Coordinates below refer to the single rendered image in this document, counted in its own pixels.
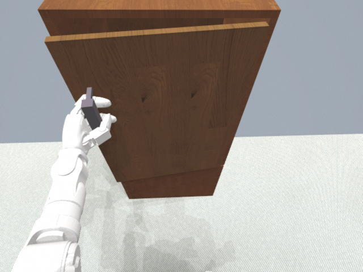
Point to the left robot upper arm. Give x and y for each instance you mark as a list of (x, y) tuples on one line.
[(62, 256)]

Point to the robot left forearm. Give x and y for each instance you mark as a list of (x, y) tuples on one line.
[(60, 219)]

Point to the cupboard door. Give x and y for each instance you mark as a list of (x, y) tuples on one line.
[(176, 92)]

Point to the handle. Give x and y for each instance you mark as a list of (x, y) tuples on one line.
[(90, 110)]

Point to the left robot hand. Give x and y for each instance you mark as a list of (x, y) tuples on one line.
[(76, 127)]

